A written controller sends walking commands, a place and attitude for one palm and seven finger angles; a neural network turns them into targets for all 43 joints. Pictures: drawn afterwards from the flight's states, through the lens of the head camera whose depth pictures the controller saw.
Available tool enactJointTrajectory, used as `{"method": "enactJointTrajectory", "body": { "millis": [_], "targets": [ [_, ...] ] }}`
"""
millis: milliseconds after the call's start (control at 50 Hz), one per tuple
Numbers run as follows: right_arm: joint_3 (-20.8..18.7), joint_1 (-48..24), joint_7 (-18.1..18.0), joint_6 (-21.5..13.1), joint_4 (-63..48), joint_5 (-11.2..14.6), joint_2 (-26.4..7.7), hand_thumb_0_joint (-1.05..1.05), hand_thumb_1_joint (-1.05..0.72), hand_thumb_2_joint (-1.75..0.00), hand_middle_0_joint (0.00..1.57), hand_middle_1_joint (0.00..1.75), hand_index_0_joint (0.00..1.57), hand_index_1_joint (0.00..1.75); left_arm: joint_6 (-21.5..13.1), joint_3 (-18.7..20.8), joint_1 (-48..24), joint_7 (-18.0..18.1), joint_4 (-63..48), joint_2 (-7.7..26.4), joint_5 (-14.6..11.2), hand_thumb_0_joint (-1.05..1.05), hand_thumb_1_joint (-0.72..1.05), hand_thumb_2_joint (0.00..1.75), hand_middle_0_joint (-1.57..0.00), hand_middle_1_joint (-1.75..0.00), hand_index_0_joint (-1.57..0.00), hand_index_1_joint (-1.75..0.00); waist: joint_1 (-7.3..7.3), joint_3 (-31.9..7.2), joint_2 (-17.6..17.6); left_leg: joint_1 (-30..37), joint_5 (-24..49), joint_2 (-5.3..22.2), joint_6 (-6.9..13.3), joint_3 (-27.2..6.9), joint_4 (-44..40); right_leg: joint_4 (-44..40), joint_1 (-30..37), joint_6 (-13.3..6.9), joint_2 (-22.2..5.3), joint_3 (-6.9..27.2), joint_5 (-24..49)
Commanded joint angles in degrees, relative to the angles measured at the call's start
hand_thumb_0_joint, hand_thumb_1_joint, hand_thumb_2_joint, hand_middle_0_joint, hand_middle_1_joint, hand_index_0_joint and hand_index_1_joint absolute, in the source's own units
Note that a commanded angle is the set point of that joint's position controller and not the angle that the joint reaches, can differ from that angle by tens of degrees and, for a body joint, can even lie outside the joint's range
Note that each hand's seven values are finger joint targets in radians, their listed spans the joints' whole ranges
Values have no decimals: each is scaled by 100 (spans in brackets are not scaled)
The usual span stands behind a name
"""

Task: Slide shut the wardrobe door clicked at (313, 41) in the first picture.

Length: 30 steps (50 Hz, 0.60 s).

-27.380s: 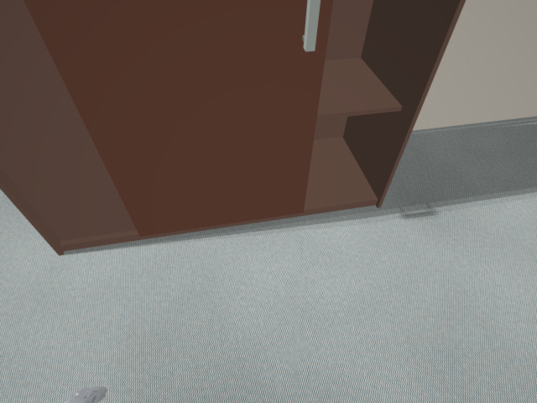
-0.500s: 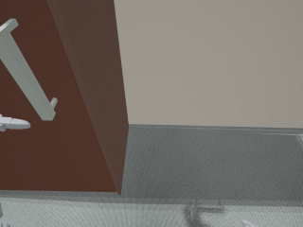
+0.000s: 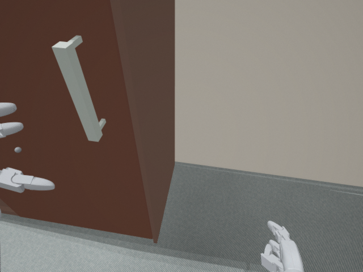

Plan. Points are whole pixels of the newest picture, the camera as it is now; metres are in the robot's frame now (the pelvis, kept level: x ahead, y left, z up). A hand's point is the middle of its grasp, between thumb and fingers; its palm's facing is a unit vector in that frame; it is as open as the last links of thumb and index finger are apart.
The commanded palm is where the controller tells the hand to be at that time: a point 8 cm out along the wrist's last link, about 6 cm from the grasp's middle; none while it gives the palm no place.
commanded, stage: draw the hand back to the body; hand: left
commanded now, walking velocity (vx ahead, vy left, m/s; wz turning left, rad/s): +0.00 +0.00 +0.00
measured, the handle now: (86, 93) +0.40 +0.29 +0.20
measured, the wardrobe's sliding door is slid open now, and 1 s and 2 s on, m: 0.00 0.00 0.00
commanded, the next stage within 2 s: step back with the hand held close in 1.68 s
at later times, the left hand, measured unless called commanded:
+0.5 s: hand (37, 160) +0.22 +0.30 +0.18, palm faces +0.16 -0.98 -0.08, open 14.7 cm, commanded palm +0.17 +0.34 +0.18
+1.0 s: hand (46, 168) +0.21 +0.28 +0.17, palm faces +0.55 -0.77 -0.31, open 11.8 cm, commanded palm +0.16 +0.31 +0.18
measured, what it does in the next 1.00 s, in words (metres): stands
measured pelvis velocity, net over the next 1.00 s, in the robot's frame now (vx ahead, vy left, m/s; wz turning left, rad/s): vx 0.00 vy -0.01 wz -0.03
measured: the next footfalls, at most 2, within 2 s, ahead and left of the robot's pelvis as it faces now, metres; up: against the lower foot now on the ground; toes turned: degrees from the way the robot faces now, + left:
none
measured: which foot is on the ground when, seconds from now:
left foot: down 0.00-1.00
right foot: down 0.00-1.00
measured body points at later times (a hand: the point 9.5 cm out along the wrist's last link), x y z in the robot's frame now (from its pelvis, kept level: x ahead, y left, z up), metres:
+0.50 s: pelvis -0.01 -0.02 +0.00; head -0.05 -0.03 +0.45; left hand +0.20 +0.35 +0.19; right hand +0.18 -0.27 -0.06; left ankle +0.02 +0.07 -0.74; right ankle +0.00 -0.09 -0.74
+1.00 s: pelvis +0.00 -0.01 +0.00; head -0.01 -0.02 +0.45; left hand +0.18 +0.32 +0.18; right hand +0.17 -0.23 -0.09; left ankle +0.02 +0.07 -0.74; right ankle +0.00 -0.09 -0.74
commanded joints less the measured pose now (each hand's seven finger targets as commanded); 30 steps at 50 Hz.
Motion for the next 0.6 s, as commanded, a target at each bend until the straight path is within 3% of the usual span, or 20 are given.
{"method": "enactJointTrajectory", "body": {
  "millis": [0,20,80,100,140,160,200,280,300,360,380,400,440,480,500,540,580],
  "targets": [
    [-284,-492,-124,-264,-639,-10,-832,0,-90,-90,20,30,20,30,-371,727,-1352,-59,-1140,1704,-147,0,-55,20,-25,-115,-25,-115,-210,-438,508,532,609,317,-414,-661,-588,-419,-434,85,80,309,348],
    [-266,-527,-146,-292,-618,-5,-829,0,-90,-90,20,30,20,30,-393,638,-1613,-85,-1018,1670,-154,0,-55,20,-25,-115,-25,-115,-282,-325,557,485,470,298,-396,-653,-599,-453,-516,88,50,332,280],
    [-276,-506,-202,-356,-555,-18,-862,0,-90,-90,20,30,20,30,-501,752,-1727,-180,-723,1909,-140,0,-55,20,-25,-115,-25,-115,-272,-407,636,412,198,252,-336,-631,-579,-475,-515,93,11,379,100],
    [-272,-535,-263,-377,-503,124,-964,0,-90,-90,20,30,20,30,-48,432,-1585,-618,-129,1712,-567,0,-55,20,-25,-115,-25,-115,-341,-485,572,434,30,276,-329,-667,-628,-559,-236,86,-45,435,111],
    [-240,-722,-331,-493,-641,224,-986,0,-90,-90,20,30,20,30,282,542,-2168,-1006,-607,2098,-746,0,-55,20,-25,-115,-25,-115,-305,-739,681,585,258,256,-257,-622,-575,-630,-77,107,-54,478,263],
    [-213,-743,-342,-550,-673,240,-988,0,-90,-90,20,30,20,30,422,479,-2306,-1131,-595,2102,-810,0,-55,20,-25,-115,-25,-115,-306,-798,628,597,335,255,-254,-645,-552,-622,-26,109,-71,492,309],
    [-209,-749,-319,-630,-744,278,-1025,0,-90,-90,20,30,20,30,623,612,-2112,-1382,-604,2276,-949,0,-55,20,-25,-115,-25,-115,-248,-901,799,641,542,264,-253,-650,-475,-599,141,81,-83,544,447],
    [-216,-646,-206,-733,-908,348,-1101,0,-90,-90,20,30,20,30,796,927,-1557,-1950,-325,2546,-1304,0,-55,20,-25,-115,-25,-115,-206,-778,344,452,813,269,-223,-696,-362,-508,217,141,-97,573,882],
    [-240,-600,-156,-748,-969,335,-1139,0,-90,-90,20,30,20,30,795,1129,-1326,-2108,-257,2692,-1421,0,-55,20,-25,-115,-25,-115,-146,-822,330,327,835,264,-231,-705,-263,-471,322,178,-149,698,962],
    [-242,-558,-21,-763,-1096,409,-1149,0,-90,-90,20,30,20,30,778,1281,-1158,-2497,1,2746,-1674,0,-55,20,-25,-115,-25,-115,-178,-680,232,70,675,287,-243,-718,-107,-442,151,365,-257,930,1029],
    [-267,-562,21,-766,-1184,410,-1153,0,-90,-90,20,30,20,30,798,1442,-928,-2491,6,2785,-1722,0,-55,20,-25,-115,-25,-115,-119,-791,135,-23,700,285,-246,-736,-16,-389,199,421,-313,1016,1144],
    [-277,-554,72,-747,-1212,411,-1153,0,-90,-90,20,30,20,30,854,1529,-723,-2442,48,2811,-1718,0,-55,20,-25,-115,-25,-115,-82,-707,274,-126,651,302,-271,-714,62,-368,142,424,-360,1075,1095],
    [-266,-580,116,-755,-1313,470,-1104,0,-90,-90,20,30,20,30,888,1184,-719,-2340,-122,2380,-1711,0,-55,20,-25,-115,-25,-115,-166,-557,359,-146,466,314,-301,-663,104,-398,-97,463,-377,1135,800],
    [-291,-588,112,-803,-1372,467,-1113,0,-90,-90,20,30,20,30,853,1040,-776,-2211,-480,2235,-1685,0,-55,20,-25,-115,-25,-115,-198,-682,397,6,433,321,-298,-682,98,-387,-187,419,-316,1078,602],
    [-276,-607,111,-824,-1371,473,-1095,0,-90,-90,20,30,20,30,839,904,-764,-2151,-636,2107,-1667,0,-51,22,-25,-113,-25,-113,-218,-540,507,-9,329,339,-310,-662,145,-425,-279,426,-325,1157,422],
    [-273,-576,65,-873,-1315,468,-1106,0,-90,-90,20,30,20,30,772,804,-902,-2029,-773,2078,-1612,0,-44,25,-25,-109,-25,-109,-281,-383,387,-11,107,348,-295,-694,55,-515,-436,365,-265,1105,-91],
    [-272,-607,27,-914,-1294,440,-1101,0,-90,-90,20,30,20,30,709,846,-953,-1935,-1057,2167,-1536,0,-37,29,-24,-104,-24,-104,-254,-359,606,67,49,339,-279,-692,-2,-572,-459,277,-225,1064,-359]
  ]
}}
